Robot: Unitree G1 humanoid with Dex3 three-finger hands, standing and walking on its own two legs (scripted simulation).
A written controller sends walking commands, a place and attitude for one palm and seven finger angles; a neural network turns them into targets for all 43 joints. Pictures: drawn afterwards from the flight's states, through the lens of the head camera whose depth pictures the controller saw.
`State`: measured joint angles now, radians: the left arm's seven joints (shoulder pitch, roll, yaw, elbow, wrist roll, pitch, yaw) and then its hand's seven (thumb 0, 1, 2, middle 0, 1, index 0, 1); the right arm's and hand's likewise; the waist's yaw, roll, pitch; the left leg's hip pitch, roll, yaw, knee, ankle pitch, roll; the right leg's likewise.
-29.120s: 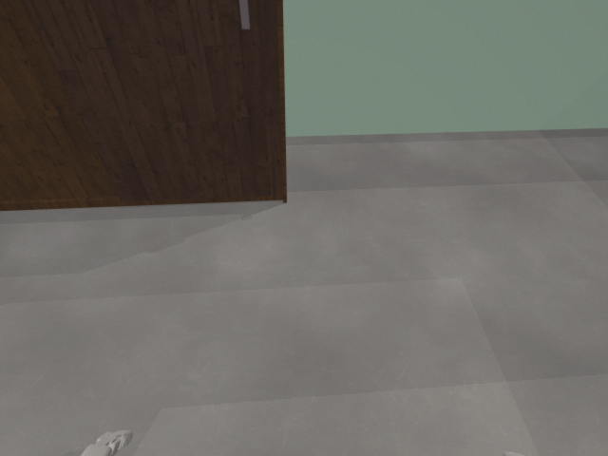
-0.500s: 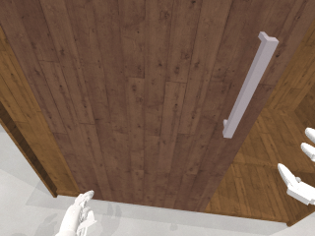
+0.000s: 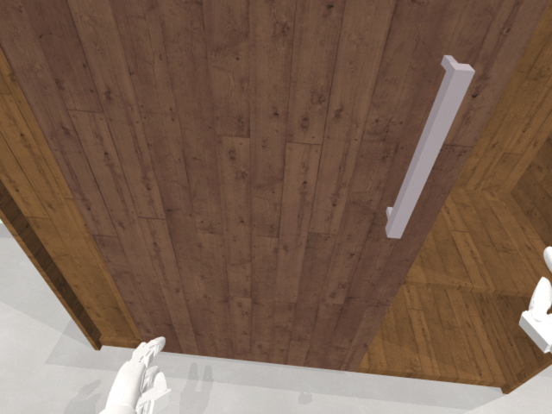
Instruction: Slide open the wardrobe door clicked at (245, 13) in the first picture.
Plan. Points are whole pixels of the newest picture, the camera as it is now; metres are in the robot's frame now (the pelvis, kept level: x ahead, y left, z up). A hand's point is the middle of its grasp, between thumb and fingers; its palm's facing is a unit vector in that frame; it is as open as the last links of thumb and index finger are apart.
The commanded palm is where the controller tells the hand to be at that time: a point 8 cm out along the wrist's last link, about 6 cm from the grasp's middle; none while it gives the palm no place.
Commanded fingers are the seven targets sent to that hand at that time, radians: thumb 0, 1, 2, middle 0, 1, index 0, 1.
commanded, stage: step back with the hand held close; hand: right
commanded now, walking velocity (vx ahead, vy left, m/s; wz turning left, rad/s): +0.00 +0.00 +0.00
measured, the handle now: (417, 158) +0.44 -0.22 +0.19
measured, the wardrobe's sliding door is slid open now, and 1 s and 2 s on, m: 0.53 0.53 0.53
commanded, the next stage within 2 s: stop stepping back and stand still in 1.22 s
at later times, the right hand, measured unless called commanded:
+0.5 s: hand (540, 324) +0.18 -0.28 +0.15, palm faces +0.34 +0.81 -0.48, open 7.4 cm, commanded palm +0.12 -0.32 +0.17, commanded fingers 0.00 -0.90 -0.90 0.20 0.30 0.20 0.30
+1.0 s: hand out of the picture +0.12 -0.32 +0.17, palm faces +0.45 +0.76 -0.46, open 7.4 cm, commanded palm +0.05 -0.35 +0.17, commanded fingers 0.00 -0.90 -0.90 0.20 0.30 0.20 0.30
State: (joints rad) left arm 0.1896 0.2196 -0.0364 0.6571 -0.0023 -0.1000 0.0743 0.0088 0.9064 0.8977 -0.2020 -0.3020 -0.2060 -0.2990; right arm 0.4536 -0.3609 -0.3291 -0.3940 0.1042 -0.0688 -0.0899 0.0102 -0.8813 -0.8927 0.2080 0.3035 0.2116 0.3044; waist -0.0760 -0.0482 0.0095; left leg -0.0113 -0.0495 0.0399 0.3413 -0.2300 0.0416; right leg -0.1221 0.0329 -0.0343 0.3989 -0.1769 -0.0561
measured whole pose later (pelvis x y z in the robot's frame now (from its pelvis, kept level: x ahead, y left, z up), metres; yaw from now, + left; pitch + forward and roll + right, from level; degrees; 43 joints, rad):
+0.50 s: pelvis -0.02 -0.02 -0.01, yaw +1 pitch +0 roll +1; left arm 0.19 0.24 0.00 0.56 -0.01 -0.02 0.08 0.01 0.91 0.90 -0.20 -0.30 -0.21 -0.30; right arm 0.55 -0.44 -0.40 -0.50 0.08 -0.16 -0.10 0.01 -0.88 -0.90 0.21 0.30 0.22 0.30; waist -0.02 -0.01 0.03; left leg -0.22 -0.03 0.02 0.44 -0.22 0.01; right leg -0.30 0.05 -0.07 0.44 -0.15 -0.09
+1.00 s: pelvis -0.08 -0.05 -0.01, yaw -3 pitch +1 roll +5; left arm 0.24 0.21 0.00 0.58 0.02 -0.10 0.08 0.01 0.91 0.90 -0.20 -0.30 -0.21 -0.30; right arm 0.50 -0.44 -0.46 -0.53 0.02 -0.25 -0.12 0.01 -0.88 -0.90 0.21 0.30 0.22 0.30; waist 0.00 -0.01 -0.01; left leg -0.24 -0.09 -0.02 0.66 -0.32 0.00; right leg -0.44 0.05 -0.01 0.49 -0.08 -0.13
